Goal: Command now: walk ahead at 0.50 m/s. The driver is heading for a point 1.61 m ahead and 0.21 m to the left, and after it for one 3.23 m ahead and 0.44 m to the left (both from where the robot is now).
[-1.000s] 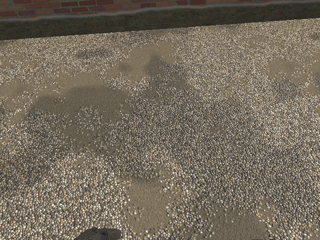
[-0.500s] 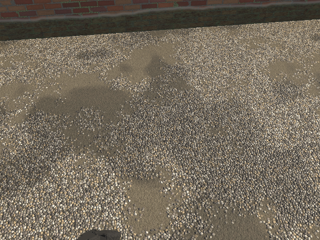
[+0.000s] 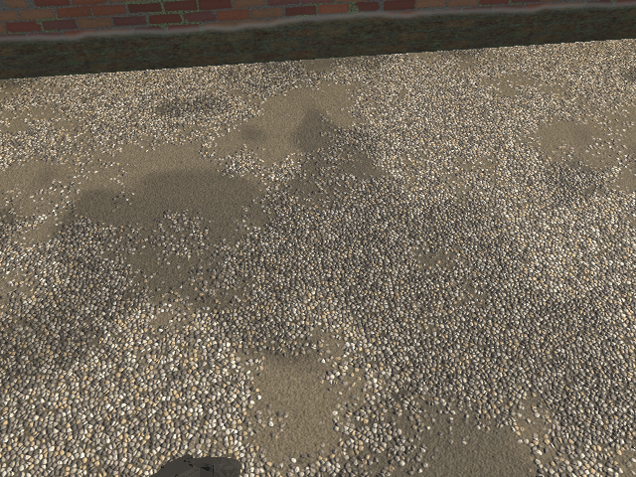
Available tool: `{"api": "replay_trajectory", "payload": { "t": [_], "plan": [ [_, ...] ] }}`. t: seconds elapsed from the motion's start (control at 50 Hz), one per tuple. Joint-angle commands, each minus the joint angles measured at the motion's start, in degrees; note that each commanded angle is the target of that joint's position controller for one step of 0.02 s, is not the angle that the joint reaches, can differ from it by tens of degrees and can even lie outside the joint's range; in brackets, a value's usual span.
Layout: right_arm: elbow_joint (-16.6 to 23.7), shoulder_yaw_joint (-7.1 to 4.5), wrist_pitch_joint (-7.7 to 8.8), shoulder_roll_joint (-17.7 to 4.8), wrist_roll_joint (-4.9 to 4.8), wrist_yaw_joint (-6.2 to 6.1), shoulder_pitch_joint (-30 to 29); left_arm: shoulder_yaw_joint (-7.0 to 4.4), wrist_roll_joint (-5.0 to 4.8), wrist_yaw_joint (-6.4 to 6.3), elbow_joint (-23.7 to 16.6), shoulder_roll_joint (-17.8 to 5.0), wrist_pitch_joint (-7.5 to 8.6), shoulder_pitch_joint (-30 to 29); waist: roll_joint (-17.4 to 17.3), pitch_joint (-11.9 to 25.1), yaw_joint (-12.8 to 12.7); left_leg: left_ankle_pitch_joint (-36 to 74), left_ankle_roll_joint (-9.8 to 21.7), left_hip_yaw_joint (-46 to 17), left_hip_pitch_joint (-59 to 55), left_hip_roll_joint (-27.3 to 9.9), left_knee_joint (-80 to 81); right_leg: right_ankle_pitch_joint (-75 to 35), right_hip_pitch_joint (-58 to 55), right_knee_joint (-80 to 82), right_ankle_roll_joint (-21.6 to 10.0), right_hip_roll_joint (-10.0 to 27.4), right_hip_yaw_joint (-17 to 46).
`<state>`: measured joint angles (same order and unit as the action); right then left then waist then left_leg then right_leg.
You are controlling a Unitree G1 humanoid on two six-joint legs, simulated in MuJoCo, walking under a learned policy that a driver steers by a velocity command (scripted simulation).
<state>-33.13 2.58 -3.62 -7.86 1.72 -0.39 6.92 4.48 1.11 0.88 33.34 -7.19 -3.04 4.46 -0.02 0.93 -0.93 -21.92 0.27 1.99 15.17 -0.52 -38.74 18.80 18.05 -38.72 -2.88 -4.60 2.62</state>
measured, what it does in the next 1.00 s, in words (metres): stands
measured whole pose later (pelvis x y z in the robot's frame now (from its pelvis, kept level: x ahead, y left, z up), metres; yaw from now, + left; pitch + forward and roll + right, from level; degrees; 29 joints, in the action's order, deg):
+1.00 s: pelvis +0.01 +0.02 +0.03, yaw +0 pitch +0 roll +0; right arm -40.7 4.2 -3.8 -13.1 2.2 -0.1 18.5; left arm 4.0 2.3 -0.1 40.0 -11.9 -4.0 17.1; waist 0.0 0.9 0.3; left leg -10.8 2.0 1.8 5.2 1.5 -16.1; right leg 8.5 8.7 -17.5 -1.5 -2.5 4.3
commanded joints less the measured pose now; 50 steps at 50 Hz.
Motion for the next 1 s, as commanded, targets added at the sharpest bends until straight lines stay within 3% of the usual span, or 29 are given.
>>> {"api": "replay_trajectory", "payload": {
  "t": [0.02, 0.06, 0.08, 0.1, 0.12, 0.18, 0.22, 0.28, 0.48, 0.5, 0.58, 0.6, 0.62, 0.64, 0.7, 0.72, 0.74, 0.78, 0.86, 0.88, 0.9, 0.92, 0.98, 1.0],
  "plan": [
    [6.3, -0.7, 0.78, -3.1, -0.24, -0.09, -6.7, -0.81, -0.23, 0.15, -6.5, -3.1, 0.89, -8.1, 0.8, 0.3, 0.0, 10.1, 0.3, -3.9, -1.8, -2.4, 5.1, -12.3, 4.3, 7.3, -0.9, 5.0, 4.5],
    [5.7, -0.97, 0.67, -3.5, 0.19, -0.01, -5.4, -0.74, 0.52, 0.37, -5.7, -2.5, 1.17, -5.6, -0.1, 4.3, -0.5, 10.0, 0.6, -4.4, -3.3, -2.8, 5.1, -13.6, 2.0, 6.8, -1.1, 5.1, 4.5],
    [4.0, -0.97, 1.18, -3.3, 0.13, -0.08, -1.3, -0.85, -0.34, -0.6, -3.9, -3.1, 0.96, -2.3, 0.7, 7.7, 1.0, -1.4, 0.3, -3.3, -6.5, -1.8, 6.3, -1.2, 1.5, 11.0, -1.1, 5.6, 7.7],
    [5.7, -0.41, 0.75, -2.8, -0.04, -0.02, -5.5, -0.54, -0.17, 0.15, -5.9, -2.6, 1.03, -6.9, 1.1, 0.0, 0.1, 8.0, 0.3, -4.5, -1.9, -2.6, 6.9, -11.3, 3.7, 8.9, -1.2, 5.4, 5.6],
    [5.2, -0.35, 0.69, -2.7, 0.31, 0.0, -5.3, -0.37, 0.35, 0.34, -5.3, -1.8, 1.09, -5.2, 0.5, 2.8, -0.6, 7.0, 0.4, -5.0, -2.6, -3.1, 7.8, -11.6, 1.2, 10.2, -1.2, 6.0, 6.2],
    [4.1, 0.06, 0.61, -2.3, 0.39, 0.12, -4.3, -0.03, 0.54, 0.53, -4.0, -1.5, 1.13, -4.5, 0.9, 2.1, -0.2, 5.9, -0.2, -5.8, -3.5, -3.6, 12.3, -11.7, -0.5, 14.5, -1.0, 7.1, 7.8],
    [3.0, -0.26, 0.73, -3.4, 0.36, 0.18, -3.3, -0.36, 0.59, 0.57, -2.9, -2.4, 1.17, -3.3, 0.6, 1.4, -0.2, 6.7, -0.1, -6.5, -4.6, -3.9, 15.0, -12.6, -2.1, 17.0, -1.0, 7.7, 8.6],
    [1.3, -0.83, 0.86, -4.5, 0.16, 0.34, -1.5, -1.05, 0.36, 0.67, -1.1, -3.5, 1.34, -1.4, 0.4, 1.7, 0.0, 9.4, 0.3, -7.1, -6.9, -4.3, 17.7, -14.5, -4.7, 19.5, -1.3, 8.2, 8.8],
    [-0.6, -1.67, 0.66, -5.5, -0.62, 0.22, -0.2, -2.15, -0.45, 0.46, 1.2, -4.2, 1.6, -0.2, 0.2, 4.1, 0.2, 16.4, 0.9, -7.1, -10.2, -4.9, 20.2, -20.6, -9.0, 21.3, -1.8, 8.9, 7.6],
    [-0.7, -2.56, 0.19, -8.0, -1.25, 0.3, 0.8, -2.83, -0.79, 0.11, 1.6, -6.2, 1.05, 1.0, -0.7, 4.6, 0.2, 24.4, 1.1, -6.8, -10.8, -5.6, 20.4, -29.7, -10.1, 21.0, -1.7, 10.0, 7.5],
    [-0.9, -2.56, -0.77, -7.5, -1.14, 0.26, 1.5, -3.07, -0.61, -0.45, 2.2, -6.5, -0.02, 1.5, 0.2, 6.6, 0.1, 26.4, 1.2, -6.0, -12.1, -5.4, 19.6, -31.3, -11.4, 19.8, -1.6, 9.7, 6.1],
    [-0.9, -2.55, -0.96, -7.4, -1.09, 0.33, 1.3, -3.06, -0.55, -0.35, 2.2, -6.4, -0.21, 1.2, 0.3, 6.1, 0.1, 25.1, 1.2, -5.9, -11.7, -5.3, 19.9, -30.1, -11.0, 20.1, -1.6, 9.6, 6.0],
    [-0.8, -0.94, -0.89, -7.7, 0.71, 0.03, 5.5, -2.26, 0.92, -0.55, 3.1, -7.9, -0.45, 7.3, -0.7, 5.8, 0.9, 20.7, 4.3, -6.9, -13.9, -4.1, 19.8, -30.6, -10.0, 22.2, -4.7, 10.1, 9.8],
    [-1.0, -0.98, -0.78, -7.6, 0.74, -0.03, 6.0, -2.53, 0.51, -0.5, 3.1, -8.8, -0.48, 6.1, 0.4, 3.4, 1.6, 19.6, 4.8, -7.1, -12.4, -4.6, 20.3, -30.5, -9.6, 22.6, -5.5, 10.6, 9.7],
    [-0.4, -0.59, -0.34, -9.6, 0.55, -0.01, 5.8, -2.14, 0.69, -0.49, 1.7, -9.1, -0.29, 5.0, 1.0, 2.4, 1.4, 17.6, 4.9, -7.7, -10.4, -5.1, 21.8, -26.7, -9.7, 23.2, -4.9, 10.1, 9.4],
    [-1.5, -0.15, -0.24, -8.1, 1.48, -0.06, 7.1, -1.77, 1.37, -0.47, 2.6, -7.6, -0.44, 6.8, 0.8, 2.0, 1.2, 9.8, 5.0, -7.3, -10.0, -4.6, 22.9, -16.4, -9.2, 24.0, -5.2, 9.3, 8.9],
    [-1.4, -0.08, -0.07, -8.4, 1.26, 0.04, 6.9, -1.73, 1.27, -0.39, 2.6, -7.7, -0.53, 7.3, 0.5, -0.7, 1.1, 7.8, 5.0, -7.4, -8.4, -4.5, 23.9, -12.8, -7.6, 24.8, -5.0, 9.0, 9.0],
    [-1.6, -0.12, 0.49, -9.3, 0.82, 0.19, 7.1, -1.97, 1.13, -0.41, 2.7, -8.7, -0.47, 8.3, 0.2, -2.6, 1.0, 8.0, 5.0, -7.6, -7.6, -4.5, 25.0, -11.6, -6.6, 25.2, -4.5, 8.7, 9.0],
    [-2.6, 0.11, 1.2, -9.9, 0.63, 0.1, 8.9, -1.94, 1.26, -0.75, 2.9, -9.3, -0.1, 10.0, 0.4, -1.3, 1.0, 11.0, 5.2, -7.6, -8.7, -4.4, 25.3, -14.0, -7.3, 24.4, -3.8, 8.5, 8.7],
    [-1.6, -0.19, 1.11, -12.0, -0.38, 0.2, 8.0, -2.24, 0.57, -0.8, 1.7, -11.5, 0.12, 8.7, 0.3, -1.1, 1.3, 18.6, 5.1, -8.2, -9.3, -4.9, 25.2, -22.2, -7.7, 24.0, -3.1, 9.1, 9.2],
    [-2.0, -0.11, 0.95, -12.1, -0.19, 0.15, 8.7, -2.19, 0.77, -0.97, 1.7, -11.5, 0.22, 9.2, 0.3, 1.1, 1.2, 21.1, 5.1, -8.2, -10.7, -5.0, 24.7, -24.3, -9.0, 23.2, -2.8, 9.2, 8.8],
    [-3.5, 0.43, 0.81, -9.9, 1.08, 0.0, 10.7, -1.62, 1.67, -1.12, 2.9, -9.1, 0.0, 11.4, 0.2, 2.2, 1.0, 14.3, 5.3, -7.5, -11.3, -4.3, 24.8, -16.4, -9.1, 23.3, -3.3, 8.3, 8.1],
    [-4.2, 0.49, 0.54, -9.9, 0.83, 0.09, 11.2, -1.56, 1.36, -1.19, 3.1, -9.0, -0.37, 12.5, 0.3, -1.8, 1.1, 10.7, 5.3, -7.4, -9.5, -3.8, 26.3, -12.1, -6.5, 24.3, -3.3, 7.9, 8.0],
    [-3.1, 0.07, 0.57, -12.1, -0.3, 0.23, 10.2, -1.97, 0.66, -1.19, 1.7, -11.3, -0.09, 11.1, 0.2, -2.3, 1.3, 18.5, 5.2, -8.0, -9.8, -4.3, 26.3, -20.2, -6.4, 24.0, -2.5, 8.6, 8.5]
  ]
}}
